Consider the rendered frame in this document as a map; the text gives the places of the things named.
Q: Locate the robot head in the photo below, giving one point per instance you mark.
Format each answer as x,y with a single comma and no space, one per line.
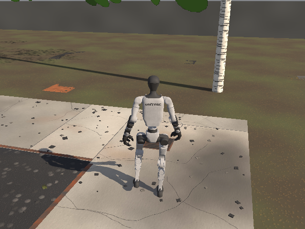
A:
153,83

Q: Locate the robot left shin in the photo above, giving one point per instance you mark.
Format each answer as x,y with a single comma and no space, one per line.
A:
138,162

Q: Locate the robot right upper arm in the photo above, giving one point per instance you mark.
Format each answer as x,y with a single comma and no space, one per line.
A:
170,108

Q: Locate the robot left upper arm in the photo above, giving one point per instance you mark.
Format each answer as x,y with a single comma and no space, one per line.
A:
138,100

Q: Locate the robot right forearm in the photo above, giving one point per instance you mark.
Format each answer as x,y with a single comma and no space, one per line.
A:
176,126

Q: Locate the right robot hand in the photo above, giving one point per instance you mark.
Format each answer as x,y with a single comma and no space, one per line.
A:
174,134

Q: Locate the robot left forearm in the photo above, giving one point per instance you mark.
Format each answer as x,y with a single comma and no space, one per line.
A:
128,127

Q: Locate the left robot hand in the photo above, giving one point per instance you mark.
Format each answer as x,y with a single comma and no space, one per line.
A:
125,138

